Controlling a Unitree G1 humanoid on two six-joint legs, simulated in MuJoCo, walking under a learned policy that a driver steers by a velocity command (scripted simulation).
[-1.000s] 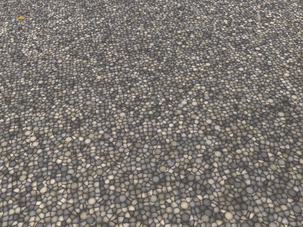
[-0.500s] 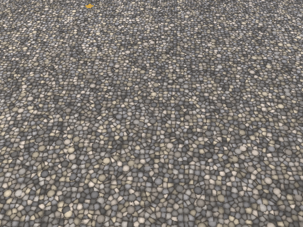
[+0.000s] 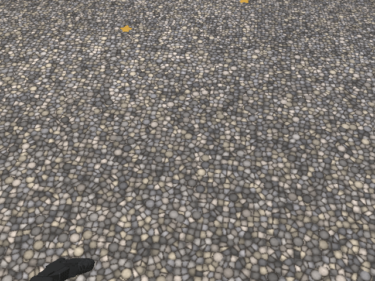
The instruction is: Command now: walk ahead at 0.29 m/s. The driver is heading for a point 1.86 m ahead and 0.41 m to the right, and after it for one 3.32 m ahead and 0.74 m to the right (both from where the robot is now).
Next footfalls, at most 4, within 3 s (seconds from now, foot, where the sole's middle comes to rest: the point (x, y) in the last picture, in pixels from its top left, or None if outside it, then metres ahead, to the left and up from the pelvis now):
0.44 left None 0.19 0.11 -0.76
0.82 right None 0.09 -0.14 -0.76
1.12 left None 0.18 0.10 -0.76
2.26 left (197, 265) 0.52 -0.05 -0.76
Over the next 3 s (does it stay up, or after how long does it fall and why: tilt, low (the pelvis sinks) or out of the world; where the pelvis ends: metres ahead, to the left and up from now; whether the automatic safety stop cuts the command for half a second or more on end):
stays up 0.67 -0.26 0.02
